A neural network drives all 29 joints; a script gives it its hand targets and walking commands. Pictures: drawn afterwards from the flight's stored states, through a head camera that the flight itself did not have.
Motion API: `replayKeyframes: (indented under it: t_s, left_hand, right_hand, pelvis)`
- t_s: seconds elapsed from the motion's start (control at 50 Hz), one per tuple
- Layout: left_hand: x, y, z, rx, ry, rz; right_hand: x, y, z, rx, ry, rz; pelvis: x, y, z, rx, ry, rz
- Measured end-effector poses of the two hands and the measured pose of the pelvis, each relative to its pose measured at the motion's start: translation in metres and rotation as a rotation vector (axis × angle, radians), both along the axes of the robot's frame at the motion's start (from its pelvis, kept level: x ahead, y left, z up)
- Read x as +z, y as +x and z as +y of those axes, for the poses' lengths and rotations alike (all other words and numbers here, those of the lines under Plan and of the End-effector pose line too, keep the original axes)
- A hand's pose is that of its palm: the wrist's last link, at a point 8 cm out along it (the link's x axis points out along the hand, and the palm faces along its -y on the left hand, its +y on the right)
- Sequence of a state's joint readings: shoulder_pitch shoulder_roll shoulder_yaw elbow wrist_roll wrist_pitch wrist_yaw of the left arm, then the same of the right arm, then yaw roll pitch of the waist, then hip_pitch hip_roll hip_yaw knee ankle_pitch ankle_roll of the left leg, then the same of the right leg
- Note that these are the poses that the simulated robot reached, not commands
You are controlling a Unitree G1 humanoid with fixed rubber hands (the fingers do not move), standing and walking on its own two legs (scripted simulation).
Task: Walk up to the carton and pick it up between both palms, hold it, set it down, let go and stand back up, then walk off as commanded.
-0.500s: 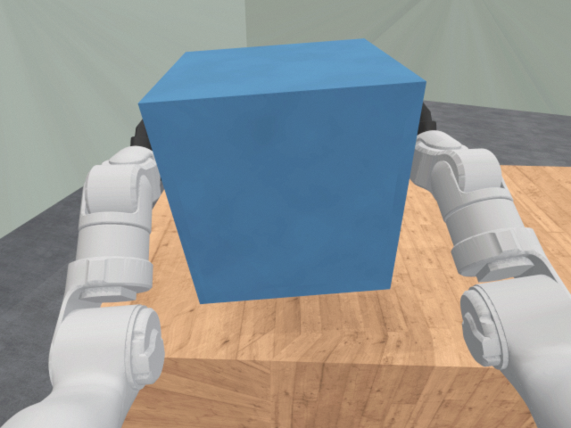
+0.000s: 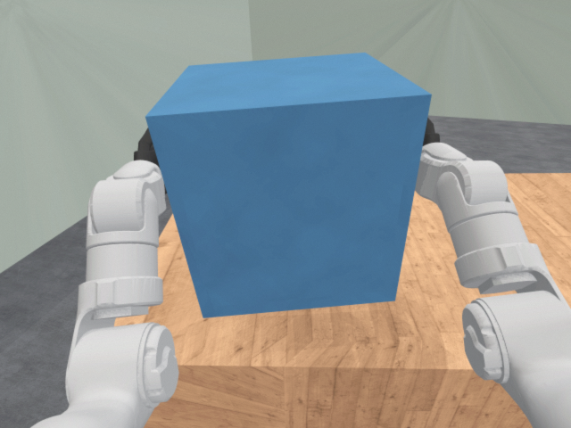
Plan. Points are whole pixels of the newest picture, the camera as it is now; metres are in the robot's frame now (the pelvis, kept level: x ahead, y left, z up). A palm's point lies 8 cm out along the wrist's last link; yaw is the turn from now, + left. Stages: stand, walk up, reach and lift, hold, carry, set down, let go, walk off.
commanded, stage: hold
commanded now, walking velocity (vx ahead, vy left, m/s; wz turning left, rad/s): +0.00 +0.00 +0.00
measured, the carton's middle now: (288, 178) +0.39 +0.00 +0.25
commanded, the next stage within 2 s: none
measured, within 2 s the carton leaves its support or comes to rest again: neither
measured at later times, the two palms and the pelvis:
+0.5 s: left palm (169, 165) +0.38 +0.16 +0.29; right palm (432, 153) +0.37 -0.20 +0.29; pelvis +0.00 -0.02 +0.00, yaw +1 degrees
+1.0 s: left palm (161, 180) +0.39 +0.17 +0.26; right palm (418, 155) +0.38 -0.18 +0.28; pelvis +0.02 +0.00 +0.00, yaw +0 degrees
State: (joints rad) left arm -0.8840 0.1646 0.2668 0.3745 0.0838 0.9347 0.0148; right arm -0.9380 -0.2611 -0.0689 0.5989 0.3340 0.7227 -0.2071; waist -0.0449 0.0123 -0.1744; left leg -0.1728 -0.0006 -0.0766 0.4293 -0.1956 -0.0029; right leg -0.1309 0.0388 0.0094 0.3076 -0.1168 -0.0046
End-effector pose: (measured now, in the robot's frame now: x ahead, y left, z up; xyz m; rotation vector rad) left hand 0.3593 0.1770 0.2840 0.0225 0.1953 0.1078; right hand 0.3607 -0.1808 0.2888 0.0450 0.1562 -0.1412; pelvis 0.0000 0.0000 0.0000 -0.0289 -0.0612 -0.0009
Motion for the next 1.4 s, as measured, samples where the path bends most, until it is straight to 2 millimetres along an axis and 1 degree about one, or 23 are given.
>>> replayKeyframes:
  t_s: [0.06, 0.16, 0.24, 0.36, 0.44, 0.64, 0.72, 0.82, 0.98, 1.1, 1.18, 1.28, 1.4]
  left_hand:
    - [0.004, 0.002, -0.002, -0.003, 0.012, 0.003]
    - [0.012, 0.008, -0.009, -0.014, 0.016, -0.014]
    - [0.011, 0.013, -0.016, -0.018, -0.006, 0.000]
    - [0.002, 0.016, -0.023, -0.015, 0.008, 0.029]
    - [0.000, 0.018, -0.023, -0.011, 0.015, 0.030]
    - [0.013, 0.028, -0.010, -0.007, 0.010, -0.001]
    - [0.009, 0.031, -0.003, -0.018, 0.004, -0.004]
    - [-0.004, 0.034, 0.001, -0.026, 0.015, 0.011]
    - [-0.018, 0.027, -0.003, -0.025, 0.003, -0.004]
    - [-0.021, 0.018, -0.010, -0.018, -0.006, 0.006]
    - [-0.014, 0.011, -0.011, -0.012, -0.004, -0.008]
    - [0.002, 0.002, -0.010, 0.001, -0.011, -0.030]
    - [0.016, -0.001, -0.007, 0.003, -0.006, -0.014]
  right_hand:
    - [0.007, 0.001, -0.001, 0.003, -0.012, 0.001]
    - [0.020, 0.002, -0.008, -0.008, -0.034, -0.019]
    - [0.024, 0.005, -0.015, -0.016, -0.041, -0.007]
    - [0.014, 0.010, -0.022, -0.009, -0.056, 0.023]
    - [0.005, 0.013, -0.023, -0.003, -0.057, 0.026]
    - [-0.007, 0.019, -0.010, -0.006, -0.015, 0.007]
    - [-0.008, 0.021, -0.003, -0.009, -0.021, 0.008]
    - [-0.009, 0.024, 0.001, -0.013, -0.016, 0.023]
    - [-0.005, 0.019, -0.002, -0.013, -0.010, 0.000]
    - [-0.005, 0.011, -0.008, -0.015, -0.009, 0.007]
    - [-0.002, 0.005, -0.010, -0.009, -0.011, -0.007]
    - [0.007, -0.001, -0.009, -0.002, 0.008, -0.028]
    - [0.013, -0.004, -0.007, 0.000, -0.005, -0.005]
  pelvis:
    - [-0.001, -0.007, -0.002, 0.001, 0.002, 0.017]
    - [-0.001, -0.014, -0.008, 0.004, 0.002, 0.045]
    - [-0.001, -0.016, -0.012, -0.001, 0.006, 0.056]
    - [-0.001, -0.012, -0.018, 0.003, 0.009, 0.063]
    - [-0.001, -0.007, -0.020, 0.005, 0.010, 0.068]
    - [0.000, 0.003, -0.018, 0.020, 0.005, 0.065]
    - [0.001, 0.006, -0.013, 0.021, 0.002, 0.061]
    - [0.001, 0.011, -0.005, 0.019, -0.002, 0.055]
    - [0.001, 0.017, 0.003, 0.007, -0.008, 0.036]
    - [0.001, 0.016, 0.004, -0.004, -0.007, 0.010]
    - [0.001, 0.012, 0.002, -0.008, -0.006, 0.004]
    - [0.000, 0.004, -0.001, -0.003, -0.003, 0.001]
    - [0.000, -0.008, -0.005, 0.003, 0.003, 0.008]
